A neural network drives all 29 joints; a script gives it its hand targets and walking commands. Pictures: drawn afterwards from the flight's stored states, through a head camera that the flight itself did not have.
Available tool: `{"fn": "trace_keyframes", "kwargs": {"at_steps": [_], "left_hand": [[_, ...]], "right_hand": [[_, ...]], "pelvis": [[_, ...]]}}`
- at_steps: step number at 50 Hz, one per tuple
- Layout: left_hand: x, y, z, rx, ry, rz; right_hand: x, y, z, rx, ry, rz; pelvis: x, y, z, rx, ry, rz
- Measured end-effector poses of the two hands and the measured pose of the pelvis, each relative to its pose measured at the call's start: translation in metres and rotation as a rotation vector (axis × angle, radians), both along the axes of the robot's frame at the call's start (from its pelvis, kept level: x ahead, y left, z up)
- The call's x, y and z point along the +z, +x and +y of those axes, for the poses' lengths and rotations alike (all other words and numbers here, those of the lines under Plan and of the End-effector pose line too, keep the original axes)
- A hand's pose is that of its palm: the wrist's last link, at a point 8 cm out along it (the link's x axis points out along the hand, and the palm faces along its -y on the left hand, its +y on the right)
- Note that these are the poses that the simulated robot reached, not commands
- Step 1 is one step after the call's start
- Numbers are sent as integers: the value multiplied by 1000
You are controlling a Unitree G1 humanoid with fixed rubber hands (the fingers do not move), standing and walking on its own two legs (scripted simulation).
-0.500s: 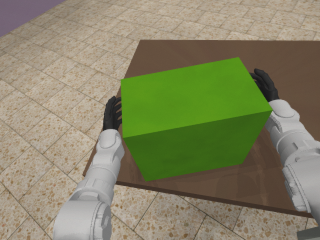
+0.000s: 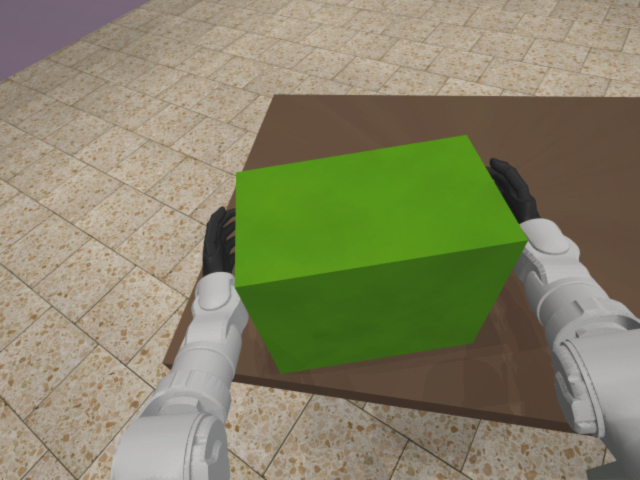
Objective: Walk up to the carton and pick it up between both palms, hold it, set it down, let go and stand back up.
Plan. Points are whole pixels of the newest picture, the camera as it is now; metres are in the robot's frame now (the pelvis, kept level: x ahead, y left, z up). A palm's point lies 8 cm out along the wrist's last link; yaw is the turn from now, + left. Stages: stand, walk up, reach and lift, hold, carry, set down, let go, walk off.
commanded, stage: reach and lift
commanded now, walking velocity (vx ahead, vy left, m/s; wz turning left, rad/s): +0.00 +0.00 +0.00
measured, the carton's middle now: (365, 265) +0.41 +0.04 +0.01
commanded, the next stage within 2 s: none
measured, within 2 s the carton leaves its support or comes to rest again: leaves its support in 0.82 s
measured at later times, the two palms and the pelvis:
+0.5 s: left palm (212, 275) +0.35 +0.24 +0.05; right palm (513, 224) +0.46 -0.13 +0.07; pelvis +0.02 +0.00 +0.01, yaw +1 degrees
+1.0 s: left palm (188, 275) +0.33 +0.25 +0.07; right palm (507, 225) +0.43 -0.12 +0.10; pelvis +0.01 +0.01 +0.01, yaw +4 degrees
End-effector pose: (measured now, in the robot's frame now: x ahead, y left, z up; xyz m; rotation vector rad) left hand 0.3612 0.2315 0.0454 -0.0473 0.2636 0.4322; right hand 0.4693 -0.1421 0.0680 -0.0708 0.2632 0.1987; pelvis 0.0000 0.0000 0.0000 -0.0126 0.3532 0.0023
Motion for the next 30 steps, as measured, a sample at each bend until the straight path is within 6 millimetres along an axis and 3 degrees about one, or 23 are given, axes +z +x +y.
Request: {"fn": "trace_keyframes", "kwargs": {"at_steps": [30], "left_hand": [[2,-15,8,4,18,-19]], "right_hand": [[3,-14,10,10,-49,-50]], "pelvis": [[12,20,-2,16,5,-102]]}}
